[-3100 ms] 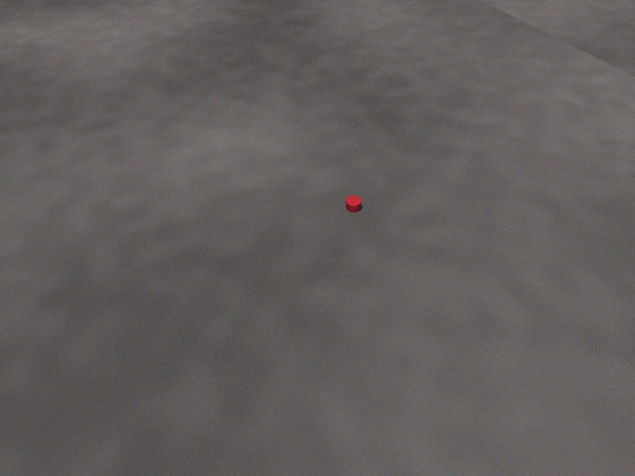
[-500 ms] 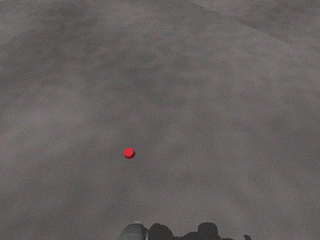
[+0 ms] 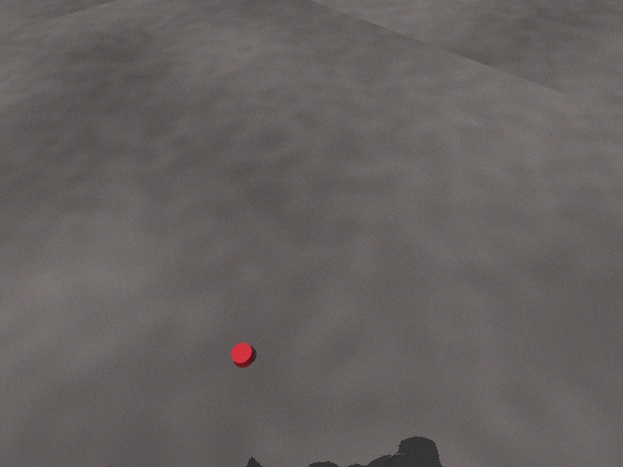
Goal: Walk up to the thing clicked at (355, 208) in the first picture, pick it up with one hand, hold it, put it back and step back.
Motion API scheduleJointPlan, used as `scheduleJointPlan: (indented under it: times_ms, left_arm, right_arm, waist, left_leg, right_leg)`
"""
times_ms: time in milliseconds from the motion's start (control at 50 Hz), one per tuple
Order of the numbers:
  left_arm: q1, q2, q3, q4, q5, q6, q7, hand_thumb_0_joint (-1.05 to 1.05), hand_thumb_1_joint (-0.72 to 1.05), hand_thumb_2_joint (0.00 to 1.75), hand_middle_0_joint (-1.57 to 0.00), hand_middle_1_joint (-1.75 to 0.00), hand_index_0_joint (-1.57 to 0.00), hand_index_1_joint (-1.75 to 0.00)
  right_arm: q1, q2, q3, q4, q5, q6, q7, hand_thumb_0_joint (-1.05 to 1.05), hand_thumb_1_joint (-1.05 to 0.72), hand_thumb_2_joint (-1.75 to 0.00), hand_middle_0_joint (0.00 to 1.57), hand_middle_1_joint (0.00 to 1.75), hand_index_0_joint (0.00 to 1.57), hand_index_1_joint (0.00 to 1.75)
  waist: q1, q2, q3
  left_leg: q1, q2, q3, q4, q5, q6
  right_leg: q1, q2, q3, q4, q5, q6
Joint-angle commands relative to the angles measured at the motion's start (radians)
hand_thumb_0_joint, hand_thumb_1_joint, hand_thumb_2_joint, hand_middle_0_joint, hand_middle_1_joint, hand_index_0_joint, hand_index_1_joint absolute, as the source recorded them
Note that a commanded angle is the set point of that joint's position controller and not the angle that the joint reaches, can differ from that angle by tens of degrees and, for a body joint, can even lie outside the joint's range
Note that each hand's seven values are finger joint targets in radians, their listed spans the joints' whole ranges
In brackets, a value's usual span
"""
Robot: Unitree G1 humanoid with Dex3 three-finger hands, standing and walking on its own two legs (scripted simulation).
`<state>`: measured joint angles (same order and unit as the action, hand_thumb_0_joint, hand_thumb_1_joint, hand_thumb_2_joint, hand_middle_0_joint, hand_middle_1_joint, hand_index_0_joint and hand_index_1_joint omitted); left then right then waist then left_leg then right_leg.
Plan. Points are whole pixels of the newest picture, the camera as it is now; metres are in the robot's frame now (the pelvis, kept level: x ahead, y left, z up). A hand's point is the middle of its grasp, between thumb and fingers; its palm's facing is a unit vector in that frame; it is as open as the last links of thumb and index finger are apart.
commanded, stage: walk up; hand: left
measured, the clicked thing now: (242, 355) +0.55 +0.31 -0.73
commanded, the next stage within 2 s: stand in 1.80 s
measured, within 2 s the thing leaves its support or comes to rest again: neither
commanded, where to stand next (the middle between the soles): +0.18 +0.04 m, yaw +0 degrees
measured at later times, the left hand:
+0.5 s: hand (128, 451) +0.16 +0.31 -0.15, palm faces -0.04 -0.93 -0.38, open 7.4 cm
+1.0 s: hand (154, 386) +0.25 +0.29 -0.13, palm faces -0.03 -0.93 -0.36, open 7.4 cm
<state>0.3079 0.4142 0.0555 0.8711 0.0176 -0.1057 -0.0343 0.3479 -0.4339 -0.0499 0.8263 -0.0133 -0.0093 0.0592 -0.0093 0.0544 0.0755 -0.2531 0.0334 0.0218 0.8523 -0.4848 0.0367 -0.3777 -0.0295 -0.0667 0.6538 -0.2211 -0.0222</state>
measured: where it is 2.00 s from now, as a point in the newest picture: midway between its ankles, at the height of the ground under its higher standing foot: outside the picture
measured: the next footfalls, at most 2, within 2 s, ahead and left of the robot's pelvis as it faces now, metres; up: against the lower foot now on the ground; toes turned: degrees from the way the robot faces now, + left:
left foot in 0.32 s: +0.20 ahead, +0.17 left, +0.00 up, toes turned +0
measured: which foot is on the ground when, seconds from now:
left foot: up 0.00-0.30, down 0.32-1.00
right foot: down 0.00-1.00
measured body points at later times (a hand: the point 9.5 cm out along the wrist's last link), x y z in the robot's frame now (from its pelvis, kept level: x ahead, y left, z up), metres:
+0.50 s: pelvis +0.10 +0.04 +0.00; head +0.13 +0.05 +0.45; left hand +0.17 +0.36 -0.12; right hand +0.19 -0.27 -0.11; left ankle +0.16 +0.17 -0.72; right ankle +0.11 -0.09 -0.70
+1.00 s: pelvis +0.14 +0.03 +0.02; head +0.16 +0.03 +0.47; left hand +0.25 +0.34 -0.10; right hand +0.24 -0.27 -0.11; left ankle +0.16 +0.17 -0.72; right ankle +0.13 -0.09 -0.72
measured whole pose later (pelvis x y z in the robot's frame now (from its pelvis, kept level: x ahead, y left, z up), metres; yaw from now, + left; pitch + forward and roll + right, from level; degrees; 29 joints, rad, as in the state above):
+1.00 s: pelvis +0.14 +0.03 +0.02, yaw -1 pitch -2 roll +0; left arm 0.06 0.37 0.00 1.09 -0.01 -0.02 -0.01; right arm 0.07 -0.36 0.01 1.11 0.00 -0.02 0.01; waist 0.00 0.00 0.07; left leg -0.21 0.04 0.01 0.49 -0.23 -0.03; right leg -0.18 -0.03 -0.02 0.51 -0.29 0.01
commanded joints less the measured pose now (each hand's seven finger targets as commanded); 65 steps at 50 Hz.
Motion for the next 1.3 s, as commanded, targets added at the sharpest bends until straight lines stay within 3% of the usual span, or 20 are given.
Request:
scheduleJointPlan:
  times_ms: [0, 80, 120, 220, 260, 280, 300, 320, 340, 400, 500, 520, 540, 560, 580, 640, 680, 800, 1040, 1280]
  left_arm:
    - [0.099, 0.32, 0.087, -0.06, -0.021, -0.02, 0.037, 0.0, 0.9, 0.9, -0.2, -0.3, -0.2, -0.3]
    - [0.053, 0.281, 0.073, -0.079, -0.012, -0.018, 0.035, 0.0, 0.9, 0.9, -0.2, -0.3, -0.2, -0.3]
    - [0.039, 0.279, 0.069, -0.087, -0.003, -0.013, 0.037, 0.0, 0.9, 0.9, -0.2, -0.3, -0.2, -0.3]
    - [0.0, 0.253, 0.04, -0.078, -0.008, 0.014, 0.044, 0.0, 0.9, 0.9, -0.2, -0.3, -0.2, -0.3]
    - [-0.044, 0.23, 0.027, -0.081, -0.021, 0.032, 0.048, 0.0, 0.9, 0.9, -0.2, -0.3, -0.2, -0.3]
    - [-0.027, 0.188, 0.011, -0.079, -0.025, 0.038, 0.05, 0.0, 0.9, 0.9, -0.2, -0.3, -0.2, -0.3]
    - [0.027, 0.14, -0.006, -0.1, -0.021, 0.041, 0.044, 0.0, 0.9, 0.9, -0.2, -0.3, -0.2, -0.3]
    - [0.053, 0.17, 0.002, -0.072, -0.028, 0.057, 0.051, 0.0, 0.9, 0.9, -0.2, -0.3, -0.2, -0.3]
    - [0.013, 0.22, 0.017, -0.042, -0.015, 0.062, 0.059, 0.0, 0.9, 0.9, -0.2, -0.3, -0.2, -0.3]
    - [0.03, 0.215, 0.022, 0.003, -0.021, 0.059, 0.052, 0.0, 0.9, 0.9, -0.2, -0.3, -0.2, -0.3]
    - [0.076, 0.174, 0.033, 0.08, 0.0, 0.052, 0.048, 0.0, 0.9, 0.9, -0.2, -0.3, -0.2, -0.3]
    - [0.046, 0.19, 0.037, 0.073, 0.008, 0.048, 0.053, 0.0, 0.9, 0.9, -0.2, -0.3, -0.2, -0.3]
    - [0.011, 0.236, 0.044, 0.061, 0.019, 0.04, 0.057, 0.0, 0.9, 0.9, -0.2, -0.3, -0.2, -0.3]
    - [-0.077, 0.305, 0.046, 0.044, 0.012, 0.04, 0.053, 0.0, 0.9, 0.9, -0.2, -0.3, -0.2, -0.3]
    - [-0.155, 0.294, 0.04, 0.026, 0.007, 0.042, 0.047, 0.0, 0.9, 0.9, -0.2, -0.3, -0.2, -0.3]
    - [-0.195, 0.202, 0.007, 0.047, -0.011, 0.047, 0.046, 0.0, 0.9, 0.9, -0.2, -0.3, -0.2, -0.3]
    - [-0.141, 0.188, 0.004, 0.082, -0.02, 0.058, 0.04, 0.0, 0.9, 0.9, -0.2, -0.3, -0.2, -0.3]
    - [-0.201, 0.186, -0.003, 0.131, -0.026, 0.058, 0.045, 0.0, 0.9, 0.9, -0.2, -0.3, -0.2, -0.3]
    - [-0.302, 0.165, -0.011, 0.202, -0.021, 0.076, 0.038, 0.0, 0.9, 0.9, -0.2, -0.3, -0.2, -0.3]
    - [-0.311, 0.155, -0.004, 0.224, -0.014, 0.076, 0.033, 0.0, 0.9, 0.9, -0.2, -0.3, -0.2, -0.3]
  right_arm:
    - [-0.04, -0.209, -0.063, -0.081, 0.011, -0.024, -0.02, 0.0, -0.9, -0.9, 0.2, 0.3, 0.2, 0.3]
    - [0.029, -0.189, -0.069, -0.026, 0.0, -0.018, 0.0, 0.0, -0.9, -0.9, 0.2, 0.3, 0.2, 0.3]
    - [0.002, -0.162, -0.065, -0.028, -0.006, -0.011, 0.002, 0.0, -0.9, -0.9, 0.2, 0.3, 0.2, 0.3]
    - [-0.061, -0.114, -0.049, -0.004, 0.005, -0.022, -0.023, 0.0, -0.9, -0.9, 0.2, 0.3, 0.2, 0.3]
    - [-0.012, -0.126, -0.052, 0.033, 0.004, -0.035, -0.038, 0.0, -0.9, -0.9, 0.2, 0.3, 0.2, 0.3]
    - [-0.007, -0.165, -0.059, 0.044, 0.0, -0.042, -0.046, 0.0, -0.9, -0.9, 0.2, 0.3, 0.2, 0.3]
    - [0.042, -0.255, -0.084, 0.033, -0.007, -0.05, -0.048, 0.0, -0.9, -0.9, 0.2, 0.3, 0.2, 0.3]
    - [0.022, -0.32, -0.088, 0.018, 0.007, -0.052, -0.047, 0.0, -0.9, -0.9, 0.2, 0.3, 0.2, 0.3]
    - [-0.011, -0.325, -0.099, 0.025, 0.01, -0.046, -0.046, 0.0, -0.9, -0.9, 0.2, 0.3, 0.2, 0.3]
    - [-0.111, -0.267, -0.072, 0.009, -0.002, -0.04, -0.057, 0.0, -0.9, -0.9, 0.2, 0.3, 0.2, 0.3]
    - [-0.215, -0.199, -0.032, -0.002, 0.006, -0.023, -0.051, 0.0, -0.9, -0.9, 0.2, 0.3, 0.2, 0.3]
    - [-0.214, -0.156, -0.015, 0.001, 0.012, -0.02, -0.052, 0.0, -0.9, -0.9, 0.2, 0.3, 0.2, 0.3]
    - [-0.193, -0.101, -0.001, 0.005, 0.022, -0.015, -0.052, 0.0, -0.9, -0.9, 0.2, 0.3, 0.2, 0.3]
    - [-0.216, -0.118, -0.009, 0.02, 0.021, -0.01, -0.06, 0.0, -0.9, -0.9, 0.2, 0.3, 0.2, 0.3]
    - [-0.193, -0.152, -0.022, 0.055, 0.015, -0.01, -0.065, 0.0, -0.9, -0.9, 0.2, 0.3, 0.2, 0.3]
    - [-0.158, -0.157, -0.016, 0.12, 0.023, -0.039, -0.064, 0.0, -0.9, -0.9, 0.2, 0.3, 0.2, 0.3]
    - [-0.227, -0.204, -0.012, 0.12, 0.018, -0.048, -0.061, 0.0, -0.9, -0.9, 0.2, 0.3, 0.2, 0.3]
    - [-0.252, -0.169, 0.007, 0.186, 0.024, -0.04, -0.067, 0.0, -0.9, -0.9, 0.2, 0.3, 0.2, 0.3]
    - [-0.335, -0.146, 0.019, 0.256, 0.016, -0.029, -0.065, 0.0, -0.9, -0.9, 0.2, 0.3, 0.2, 0.3]
    - [-0.332, -0.14, 0.018, 0.267, 0.009, -0.032, -0.064, 0.0, -0.9, -0.9, 0.2, 0.3, 0.2, 0.3]
  waist:
    - [0.07, -0.123, 0.014]
    - [0.026, -0.211, -0.012]
    - [0.028, -0.223, -0.004]
    - [0.024, -0.217, -0.072]
    - [-0.019, -0.159, -0.104]
    - [-0.02, -0.076, -0.121]
    - [-0.028, 0.121, -0.179]
    - [-0.025, 0.173, -0.161]
    - [-0.029, 0.129, -0.12]
    - [0.011, 0.145, -0.046]
    - [0.054, 0.115, -0.09]
    - [0.058, 0.051, -0.085]
    - [0.039, -0.112, -0.067]
    - [0.018, -0.206, -0.026]
    - [-0.002, -0.172, -0.007]
    - [-0.03, -0.115, -0.085]
    - [0.027, -0.06, -0.111]
    - [0.011, -0.048, -0.165]
    - [0.013, -0.057, -0.111]
    - [0.01, -0.054, -0.122]
  left_leg:
    - [-0.447, 0.027, -0.14, 0.298, 0.026, 0.005]
    - [-0.308, 0.056, -0.072, 0.144, 0.123, -0.029]
    - [-0.255, 0.052, -0.031, 0.048, 0.137, -0.038]
    - [-0.042, 0.009, 0.038, -0.173, 0.288, -0.033]
    - [0.076, -0.025, 0.054, -0.302, 0.408, -0.013]
    - [0.134, 0.024, -0.006, -0.336, 0.488, 0.012]
    - [0.209, 0.215, -0.273, -0.407, 0.398, 0.074]
    - [0.18, 0.357, -0.513, -0.509, 0.258, 0.206]
    - [0.12, 0.375, -0.554, -0.523, 0.151, 0.257]
    - [0.001, 0.262, -0.315, -0.463, 0.236, 0.19]
    - [-0.191, 0.176, -0.161, -0.34, 0.218, 0.104]
    - [-0.229, 0.154, -0.138, -0.301, 0.175, 0.063]
    - [-0.261, 0.082, -0.086, -0.17, 0.122, 0.01]
    - [-0.194, -0.006, -0.009, -0.089, -0.009, -0.011]
    - [-0.092, 0.021, -0.036, -0.07, 0.004, -0.016]
    - [0.072, 0.063, -0.078, -0.315, 0.375, 0.007]
    - [0.003, 0.142, -0.189, -0.362, 0.385, 0.059]
    - [0.079, 0.087, -0.084, -0.356, 0.542, 0.013]
    - [0.113, 0.095, -0.08, -0.492, 0.459, -0.008]
    - [0.145, 0.095, -0.071, -0.541, 0.449, -0.02]
  right_leg:
    - [0.282, -0.364, 0.566, -0.41, -0.26, -0.23]
    - [0.175, -0.25, 0.273, -0.372, -0.056, -0.197]
    - [0.122, -0.238, 0.204, -0.349, 0.012, -0.197]
    - [0.062, -0.199, 0.095, -0.151, 0.407, -0.162]
    - [0.024, -0.158, 0.069, -0.014, 0.325, -0.117]
    - [-0.02, -0.117, 0.049, 0.058, 0.211, -0.074]
    - [-0.107, -0.034, 0.007, 0.229, -0.072, -0.028]
    - [-0.178, 0.035, 0.026, 0.331, -0.391, -0.014]
    - [-0.18, -0.01, 0.081, 0.394, -0.411, -0.014]
    - [-0.127, -0.051, 0.093, 0.274, -0.315, -0.019]
    - [0.213, 0.017, 0.017, -0.068, -0.064, -0.011]
    - [0.241, -0.01, 0.067, -0.149, -0.056, -0.028]
    - [0.194, -0.162, 0.333, -0.273, -0.129, -0.074]
    - [0.032, -0.294, 0.495, -0.348, -0.243, -0.167]
    - [-0.033, -0.3, 0.468, -0.31, -0.177, -0.195]
    - [0.009, -0.138, 0.193, -0.143, 0.167, -0.063]
    - [0.107, -0.047, 0.115, -0.107, 0.064, -0.014]
    - [0.211, -0.1, 0.135, -0.16, 0.265, -0.034]
    - [0.239, -0.098, 0.131, -0.314, 0.136, -0.006]
    - [0.269, -0.1, 0.125, -0.371, 0.149, 0.005]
